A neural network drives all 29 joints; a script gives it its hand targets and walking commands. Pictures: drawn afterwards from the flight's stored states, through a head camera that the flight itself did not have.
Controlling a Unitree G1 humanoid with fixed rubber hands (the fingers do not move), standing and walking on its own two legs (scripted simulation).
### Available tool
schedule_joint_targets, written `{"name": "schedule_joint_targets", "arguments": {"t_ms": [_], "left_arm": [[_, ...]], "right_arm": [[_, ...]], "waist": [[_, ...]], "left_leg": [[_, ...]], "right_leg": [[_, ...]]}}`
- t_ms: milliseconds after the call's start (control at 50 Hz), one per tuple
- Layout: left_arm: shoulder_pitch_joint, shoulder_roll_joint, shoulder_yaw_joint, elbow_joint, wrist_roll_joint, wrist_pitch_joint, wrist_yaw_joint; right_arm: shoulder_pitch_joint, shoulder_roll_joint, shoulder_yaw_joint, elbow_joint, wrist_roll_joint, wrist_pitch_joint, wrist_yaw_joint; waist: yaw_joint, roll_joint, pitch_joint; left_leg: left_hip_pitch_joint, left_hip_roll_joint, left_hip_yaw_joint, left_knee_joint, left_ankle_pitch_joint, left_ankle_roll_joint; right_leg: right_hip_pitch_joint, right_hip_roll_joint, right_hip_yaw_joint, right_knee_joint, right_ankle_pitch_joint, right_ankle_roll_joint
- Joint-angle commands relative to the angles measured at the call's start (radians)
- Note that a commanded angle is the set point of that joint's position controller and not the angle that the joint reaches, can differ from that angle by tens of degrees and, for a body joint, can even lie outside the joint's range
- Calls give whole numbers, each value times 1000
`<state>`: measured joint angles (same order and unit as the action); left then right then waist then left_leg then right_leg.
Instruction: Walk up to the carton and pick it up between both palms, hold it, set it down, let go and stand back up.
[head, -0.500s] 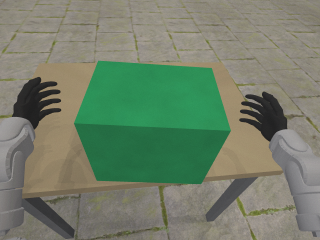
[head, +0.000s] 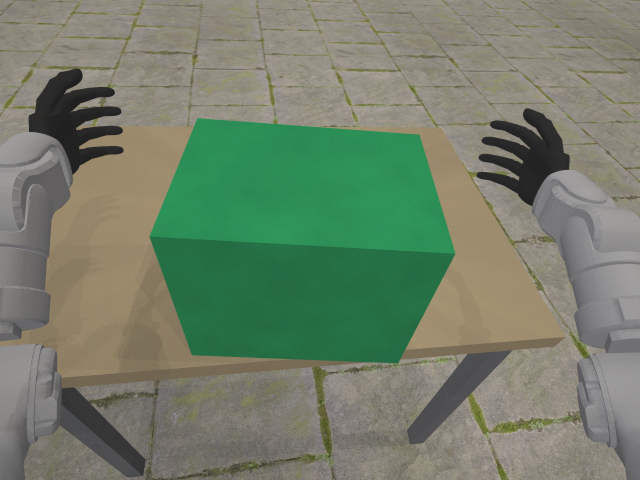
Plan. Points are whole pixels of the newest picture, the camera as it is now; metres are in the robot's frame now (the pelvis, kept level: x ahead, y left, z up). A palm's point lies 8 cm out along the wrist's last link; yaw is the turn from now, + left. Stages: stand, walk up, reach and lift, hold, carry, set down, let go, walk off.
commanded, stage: reach and lift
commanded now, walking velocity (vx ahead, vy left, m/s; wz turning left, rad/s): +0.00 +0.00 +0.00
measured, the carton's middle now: (303, 247) +0.42 -0.01 +0.06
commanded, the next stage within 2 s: none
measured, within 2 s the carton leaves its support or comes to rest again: neither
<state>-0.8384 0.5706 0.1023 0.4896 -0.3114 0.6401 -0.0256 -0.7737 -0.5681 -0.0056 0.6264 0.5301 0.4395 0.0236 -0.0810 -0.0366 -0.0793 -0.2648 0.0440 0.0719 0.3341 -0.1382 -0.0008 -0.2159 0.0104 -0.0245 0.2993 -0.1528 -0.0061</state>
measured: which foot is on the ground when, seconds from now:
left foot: down 0.00-1.00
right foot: down 0.00-1.00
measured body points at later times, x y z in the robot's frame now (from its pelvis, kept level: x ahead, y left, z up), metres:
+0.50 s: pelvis +0.01 +0.00 +0.00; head +0.03 +0.02 +0.45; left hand +0.47 +0.24 +0.22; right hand +0.43 -0.28 +0.21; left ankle +0.02 +0.12 -0.75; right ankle +0.00 -0.11 -0.75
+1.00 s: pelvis +0.01 +0.00 +0.00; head +0.05 +0.02 +0.44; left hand +0.46 +0.23 +0.13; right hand +0.43 -0.27 +0.12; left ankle +0.02 +0.12 -0.75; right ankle +0.00 -0.11 -0.75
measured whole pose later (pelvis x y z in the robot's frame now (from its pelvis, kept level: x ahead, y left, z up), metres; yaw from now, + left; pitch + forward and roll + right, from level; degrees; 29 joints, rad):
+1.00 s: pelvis +0.01 +0.00 +0.00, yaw +1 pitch +9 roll -1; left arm -0.85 0.45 -0.04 0.89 -0.28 0.19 -0.05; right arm -0.77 -0.50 0.07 0.93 0.48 0.09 0.02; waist -0.05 0.00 -0.10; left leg -0.39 0.05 0.05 0.41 -0.18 0.00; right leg -0.32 0.01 -0.04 0.33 -0.17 0.00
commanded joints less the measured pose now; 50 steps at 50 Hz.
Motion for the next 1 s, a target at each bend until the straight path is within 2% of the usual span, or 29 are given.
{"name": "schedule_joint_targets", "arguments": {"t_ms": [0,200,320,400,480,560,640,720,820,900,980], "left_arm": [[-451,179,11,-45,-10,-39,1],[-622,191,-57,101,-33,-64,0],[-600,169,-81,198,-14,-99,-18],[-526,146,-76,208,13,-143,-33],[-436,118,-58,159,36,-201,-38],[-442,119,-46,65,22,-254,-19],[-448,113,-48,32,5,-286,0],[-410,91,-58,83,7,-314,-1],[-361,57,-79,214,24,-380,-21],[-355,34,-105,300,28,-467,-29],[-396,6,-119,285,24,-524,-4]], "right_arm": [[-450,-211,-48,-44,6,-34,4],[-621,-234,2,108,20,-44,13],[-606,-210,61,194,36,-62,12],[-531,-180,74,192,35,-96,6],[-425,-151,47,128,16,-152,0],[-413,-156,-27,17,-28,-217,-6],[-420,-167,-68,-19,-64,-255,-12],[-386,-160,-52,32,-72,-276,-14],[-330,-122,3,138,-62,-313,-16],[-314,-91,36,193,-54,-369,-14],[-366,-117,32,196,-49,-429,4]], "waist": [[-6,52,-401],[-15,70,-461],[-12,64,-435],[-6,57,-406],[3,57,-395],[11,69,-445],[11,72,-519],[7,61,-552],[11,49,-493],[28,61,-447],[57,99,-496]], "left_leg": [[237,-30,-62,7,150,32],[245,-29,-67,23,191,27],[256,-35,-67,25,227,29],[274,-42,-64,30,256,27],[297,-48,-61,41,284,17],[322,-47,-60,63,291,0],[335,-40,-66,88,298,-6],[324,-38,-72,104,312,-3],[278,-44,-74,104,287,2],[259,-44,-77,108,267,-4],[305,-27,-77,135,319,-31]], "right_leg": [[37,25,10,-4,278,20],[17,29,-6,-2,321,17],[37,27,-1,-17,328,19],[53,28,0,-25,322,22],[55,34,-6,-22,318,29],[4,44,-27,-7,318,37],[-40,48,-36,9,336,39],[-51,45,-31,18,359,44],[-56,35,-20,16,340,52],[-96,32,-24,15,296,52],[-175,50,-47,23,265,34]]}}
